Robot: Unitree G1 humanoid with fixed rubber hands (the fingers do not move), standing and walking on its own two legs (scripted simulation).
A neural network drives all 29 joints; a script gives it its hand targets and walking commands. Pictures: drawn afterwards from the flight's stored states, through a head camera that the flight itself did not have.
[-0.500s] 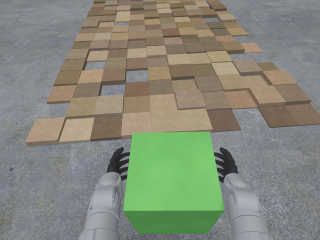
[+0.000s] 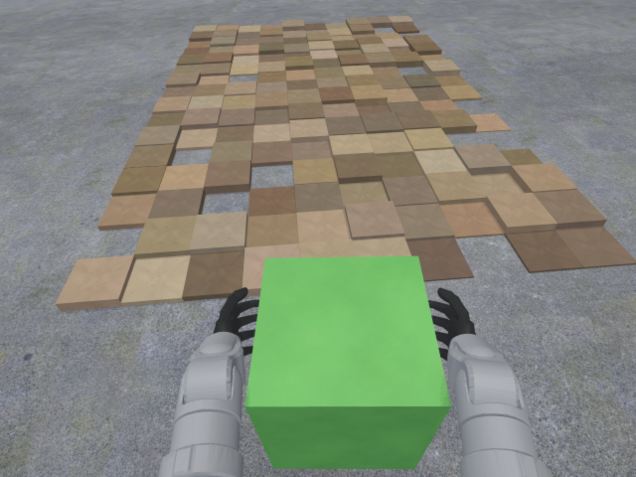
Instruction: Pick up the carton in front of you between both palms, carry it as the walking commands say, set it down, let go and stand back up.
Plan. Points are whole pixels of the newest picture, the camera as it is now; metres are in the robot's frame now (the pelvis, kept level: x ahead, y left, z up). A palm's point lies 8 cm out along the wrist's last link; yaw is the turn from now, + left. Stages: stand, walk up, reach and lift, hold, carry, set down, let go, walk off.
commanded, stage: reach and lift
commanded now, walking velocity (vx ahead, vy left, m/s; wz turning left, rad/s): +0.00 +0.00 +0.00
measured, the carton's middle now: (342, 367) +0.31 +0.00 -0.04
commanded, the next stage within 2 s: hold in 0.68 s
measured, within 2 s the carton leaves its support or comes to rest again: neither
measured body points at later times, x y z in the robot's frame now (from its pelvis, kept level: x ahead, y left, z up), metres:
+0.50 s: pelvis +0.02 +0.00 +0.01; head +0.00 +0.00 +0.46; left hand +0.32 +0.15 +0.03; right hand +0.33 -0.15 +0.03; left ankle +0.04 +0.12 -0.74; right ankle +0.03 -0.13 -0.74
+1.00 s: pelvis +0.01 +0.00 +0.01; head -0.03 +0.00 +0.46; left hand +0.31 +0.15 +0.05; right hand +0.31 -0.15 +0.05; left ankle +0.04 +0.12 -0.74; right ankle +0.03 -0.13 -0.74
